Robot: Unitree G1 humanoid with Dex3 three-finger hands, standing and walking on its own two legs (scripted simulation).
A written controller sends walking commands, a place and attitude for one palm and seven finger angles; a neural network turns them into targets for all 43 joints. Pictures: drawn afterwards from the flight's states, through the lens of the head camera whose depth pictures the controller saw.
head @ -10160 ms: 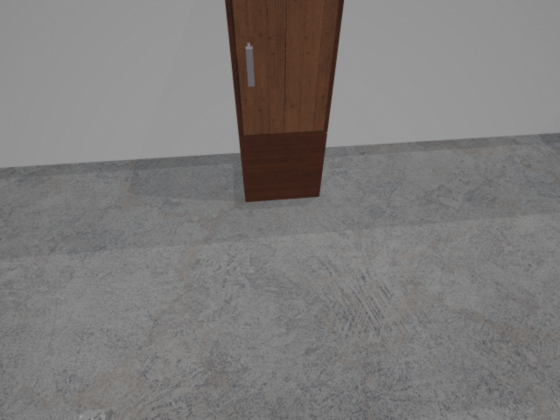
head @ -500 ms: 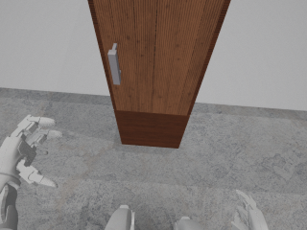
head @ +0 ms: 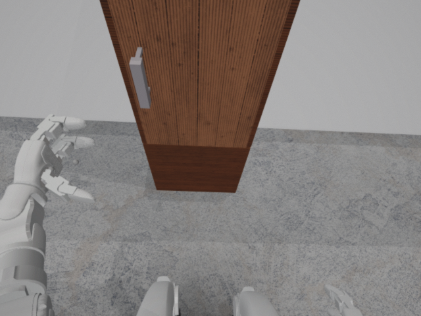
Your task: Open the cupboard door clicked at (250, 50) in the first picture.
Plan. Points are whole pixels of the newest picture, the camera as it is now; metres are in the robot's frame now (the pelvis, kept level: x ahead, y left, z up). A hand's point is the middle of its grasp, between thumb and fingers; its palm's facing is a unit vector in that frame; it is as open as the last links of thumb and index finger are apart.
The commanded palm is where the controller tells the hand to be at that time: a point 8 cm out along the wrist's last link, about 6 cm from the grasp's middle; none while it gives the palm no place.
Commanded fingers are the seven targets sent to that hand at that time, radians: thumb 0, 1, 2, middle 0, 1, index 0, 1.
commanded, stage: move the hooked fingers beside the handle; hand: left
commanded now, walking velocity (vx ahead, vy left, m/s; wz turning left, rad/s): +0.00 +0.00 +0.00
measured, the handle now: (142, 78) +0.61 +0.17 +0.05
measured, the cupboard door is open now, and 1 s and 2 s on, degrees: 0 0 0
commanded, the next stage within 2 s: slide the fingers in behind the handle in 1.88 s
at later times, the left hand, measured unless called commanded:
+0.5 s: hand (100, 124) +0.47 +0.23 +0.05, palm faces -0.03 -1.00 -0.03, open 14.0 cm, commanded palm +0.46 +0.28 +0.05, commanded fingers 0.00 -0.50 0.30 -0.30 -1.20 -0.30 -1.20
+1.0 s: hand (111, 94) +0.55 +0.22 +0.05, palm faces -0.02 -1.00 -0.01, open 14.0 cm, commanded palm +0.54 +0.26 +0.04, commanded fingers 0.00 -0.50 0.30 -0.30 -1.20 -0.30 -1.20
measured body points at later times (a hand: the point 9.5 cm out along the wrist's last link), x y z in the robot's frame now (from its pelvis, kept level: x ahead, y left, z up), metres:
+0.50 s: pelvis +0.00 +0.00 -0.01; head +0.13 +0.02 +0.42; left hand +0.46 +0.28 +0.05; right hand +0.05 -0.27 -0.12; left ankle +0.05 +0.11 -0.65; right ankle +0.00 -0.12 -0.65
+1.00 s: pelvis +0.00 +0.00 -0.03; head +0.17 +0.03 +0.39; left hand +0.54 +0.28 +0.06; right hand -0.02 -0.27 -0.13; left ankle +0.05 +0.11 -0.65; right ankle +0.00 -0.12 -0.65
